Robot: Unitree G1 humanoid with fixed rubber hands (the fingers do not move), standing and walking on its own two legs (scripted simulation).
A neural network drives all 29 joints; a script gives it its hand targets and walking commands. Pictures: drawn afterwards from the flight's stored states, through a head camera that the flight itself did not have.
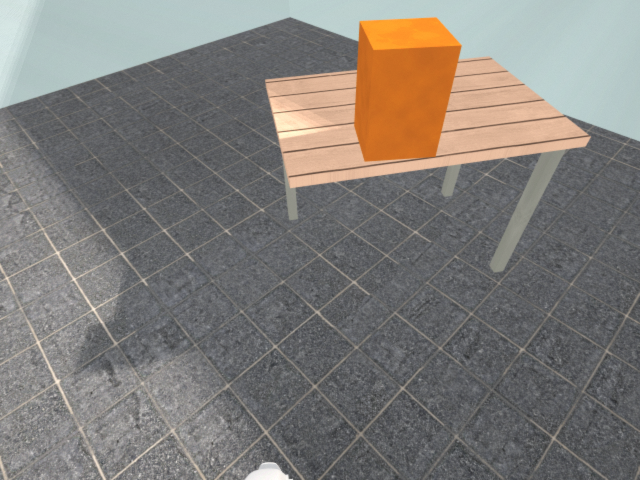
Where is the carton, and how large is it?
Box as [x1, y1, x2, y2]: [354, 17, 461, 161]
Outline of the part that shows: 436,17 360,21 354,126 365,161 435,156 461,46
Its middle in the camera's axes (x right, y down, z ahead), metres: +0.20 -0.38 +1.00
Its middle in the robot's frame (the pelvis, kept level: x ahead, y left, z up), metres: +1.02 -0.13 +0.01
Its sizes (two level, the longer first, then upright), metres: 0.192 0.183 0.285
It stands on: a table, 0.63 m high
